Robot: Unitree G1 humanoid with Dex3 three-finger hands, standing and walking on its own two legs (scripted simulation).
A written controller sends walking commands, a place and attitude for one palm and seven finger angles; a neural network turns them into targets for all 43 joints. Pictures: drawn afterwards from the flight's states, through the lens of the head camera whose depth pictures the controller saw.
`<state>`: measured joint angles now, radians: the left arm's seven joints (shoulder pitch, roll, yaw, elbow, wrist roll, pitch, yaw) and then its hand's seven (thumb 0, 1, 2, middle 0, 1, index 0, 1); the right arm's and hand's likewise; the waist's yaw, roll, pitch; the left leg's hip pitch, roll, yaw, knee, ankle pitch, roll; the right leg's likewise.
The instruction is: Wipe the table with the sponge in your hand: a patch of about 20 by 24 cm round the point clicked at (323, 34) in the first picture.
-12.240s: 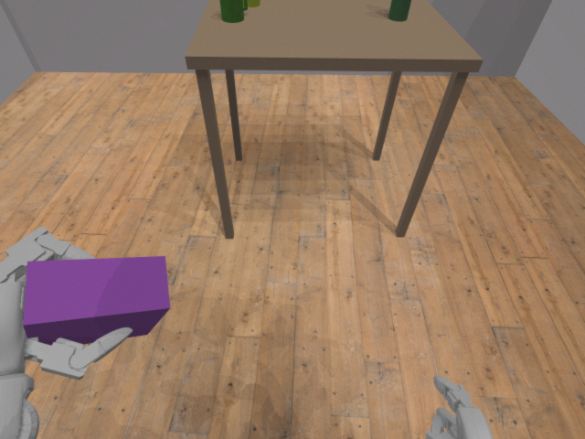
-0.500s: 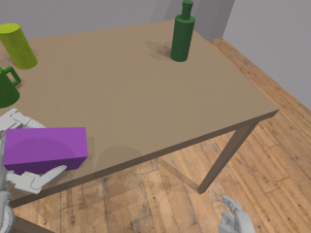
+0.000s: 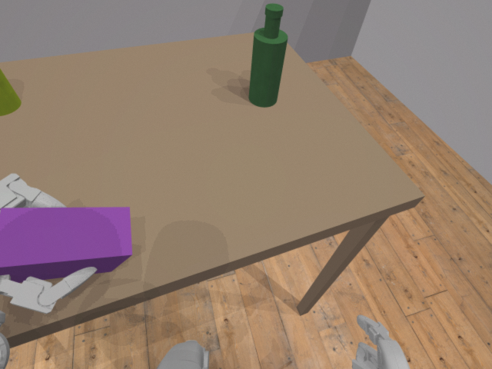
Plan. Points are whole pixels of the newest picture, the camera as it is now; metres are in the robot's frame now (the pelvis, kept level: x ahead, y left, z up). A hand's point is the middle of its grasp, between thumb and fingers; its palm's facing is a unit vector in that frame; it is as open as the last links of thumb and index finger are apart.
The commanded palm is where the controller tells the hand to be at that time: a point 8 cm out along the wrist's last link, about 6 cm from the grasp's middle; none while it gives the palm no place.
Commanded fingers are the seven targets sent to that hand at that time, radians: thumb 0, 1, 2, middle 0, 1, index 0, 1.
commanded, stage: shuffle to correct the standing spot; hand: left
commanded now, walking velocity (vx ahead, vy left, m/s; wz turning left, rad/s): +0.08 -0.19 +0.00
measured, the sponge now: (85, 244) +0.22 +0.22 +0.14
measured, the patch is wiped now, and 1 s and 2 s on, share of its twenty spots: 0.00 0.00 0.00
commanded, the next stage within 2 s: come to a stop and stand still in 0.32 s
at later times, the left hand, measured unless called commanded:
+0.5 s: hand (150, 222) +0.25 +0.15 +0.16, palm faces +0.43 -0.80 -0.41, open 9.8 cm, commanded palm +0.18 +0.18 +0.18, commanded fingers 0.00 0.10 1.30 -1.20 -1.60 -1.20 -1.60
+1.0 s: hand (143, 198) +0.25 +0.15 +0.21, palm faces +0.54 -0.70 -0.46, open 9.8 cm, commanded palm +0.17 +0.14 +0.18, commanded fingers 0.00 0.10 1.30 -1.20 -1.60 -1.20 -1.60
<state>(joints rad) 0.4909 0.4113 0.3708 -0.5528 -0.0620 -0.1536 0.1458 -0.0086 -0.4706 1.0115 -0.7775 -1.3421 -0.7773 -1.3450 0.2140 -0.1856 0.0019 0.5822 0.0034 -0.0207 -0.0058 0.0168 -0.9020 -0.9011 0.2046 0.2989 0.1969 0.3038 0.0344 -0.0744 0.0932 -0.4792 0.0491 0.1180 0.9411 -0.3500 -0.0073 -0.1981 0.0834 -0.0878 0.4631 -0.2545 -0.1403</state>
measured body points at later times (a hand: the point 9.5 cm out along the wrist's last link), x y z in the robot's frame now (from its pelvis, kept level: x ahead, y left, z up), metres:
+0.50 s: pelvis +0.03 -0.10 -0.02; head +0.06 -0.10 +0.43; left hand +0.22 +0.19 +0.18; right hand +0.21 -0.31 -0.12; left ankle +0.03 +0.05 -0.70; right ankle +0.07 -0.23 -0.74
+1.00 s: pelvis +0.02 -0.15 -0.01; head +0.03 -0.16 +0.44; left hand +0.22 +0.18 +0.23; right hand +0.19 -0.34 -0.10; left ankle +0.04 -0.02 -0.74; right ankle +0.06 -0.24 -0.74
